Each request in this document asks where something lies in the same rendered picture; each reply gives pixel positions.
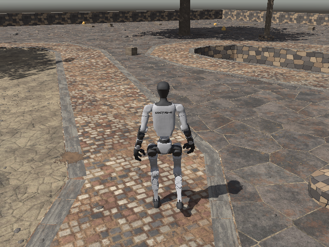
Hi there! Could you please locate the robot right hand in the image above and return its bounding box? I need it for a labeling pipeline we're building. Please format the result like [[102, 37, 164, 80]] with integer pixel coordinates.
[[183, 143, 195, 154]]

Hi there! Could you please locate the left robot forearm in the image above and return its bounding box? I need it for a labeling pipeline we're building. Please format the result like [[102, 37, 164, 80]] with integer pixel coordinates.
[[135, 125, 145, 150]]

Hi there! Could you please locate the robot left shin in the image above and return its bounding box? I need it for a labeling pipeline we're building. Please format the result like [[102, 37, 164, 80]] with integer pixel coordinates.
[[151, 169, 159, 201]]

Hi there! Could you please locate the robot left upper arm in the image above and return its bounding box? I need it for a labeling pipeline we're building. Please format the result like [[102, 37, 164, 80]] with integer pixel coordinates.
[[140, 104, 153, 133]]

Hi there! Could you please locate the robot torso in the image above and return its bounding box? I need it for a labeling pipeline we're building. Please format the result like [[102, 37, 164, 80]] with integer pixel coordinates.
[[152, 102, 176, 154]]

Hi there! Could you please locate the right robot forearm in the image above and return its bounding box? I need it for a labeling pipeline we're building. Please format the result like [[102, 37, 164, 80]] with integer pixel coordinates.
[[184, 124, 194, 145]]

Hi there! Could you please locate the robot left hand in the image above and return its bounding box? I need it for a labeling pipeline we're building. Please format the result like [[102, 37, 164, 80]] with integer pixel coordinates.
[[133, 148, 145, 161]]

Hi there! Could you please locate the robot right upper arm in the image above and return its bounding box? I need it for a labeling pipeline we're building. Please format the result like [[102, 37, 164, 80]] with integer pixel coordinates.
[[174, 103, 189, 131]]

